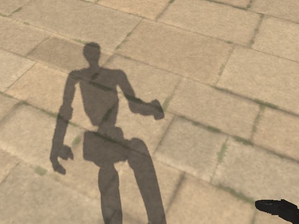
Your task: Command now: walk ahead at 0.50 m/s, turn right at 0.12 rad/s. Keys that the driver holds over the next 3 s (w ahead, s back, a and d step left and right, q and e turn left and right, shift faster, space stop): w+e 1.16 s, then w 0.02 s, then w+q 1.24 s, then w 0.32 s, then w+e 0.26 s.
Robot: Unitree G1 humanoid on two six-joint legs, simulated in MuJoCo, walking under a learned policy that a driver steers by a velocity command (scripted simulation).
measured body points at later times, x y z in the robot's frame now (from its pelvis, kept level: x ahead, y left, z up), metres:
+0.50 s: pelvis +0.26 +0.01 +0.00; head +0.29 +0.00 +0.44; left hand +0.53 +0.19 -0.09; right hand +0.21 -0.27 -0.13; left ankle +0.17 +0.14 -0.74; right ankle +0.39 -0.16 -0.70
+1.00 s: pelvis +0.52 -0.10 +0.00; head +0.55 -0.13 +0.45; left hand +0.72 +0.13 -0.10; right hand +0.60 -0.43 -0.08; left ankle +0.76 -0.06 -0.70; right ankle +0.41 -0.14 -0.74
